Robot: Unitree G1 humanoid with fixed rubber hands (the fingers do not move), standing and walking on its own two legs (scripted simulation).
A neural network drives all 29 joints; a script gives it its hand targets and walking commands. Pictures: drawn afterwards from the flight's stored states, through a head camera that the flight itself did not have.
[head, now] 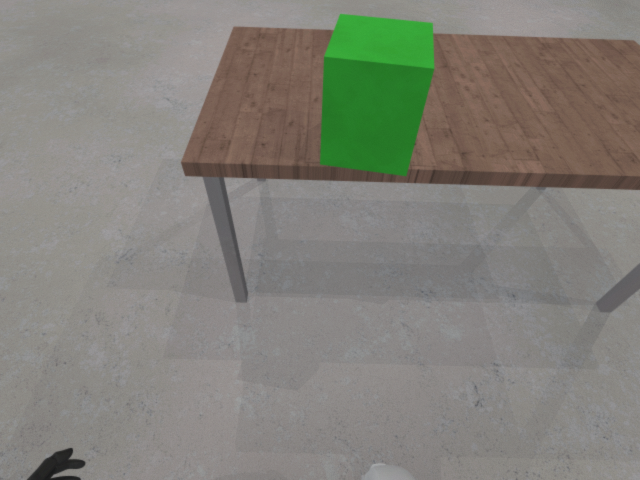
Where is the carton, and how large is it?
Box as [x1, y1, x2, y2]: [320, 14, 433, 175]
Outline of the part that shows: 340,14 324,55 320,164 405,175 433,71 432,23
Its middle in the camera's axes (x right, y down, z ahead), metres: +0.12 -0.31 +0.86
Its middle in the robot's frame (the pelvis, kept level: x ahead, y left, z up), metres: +0.86 -0.15 +0.03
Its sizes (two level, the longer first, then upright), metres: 0.210 0.200 0.250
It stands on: a table, 0.67 m high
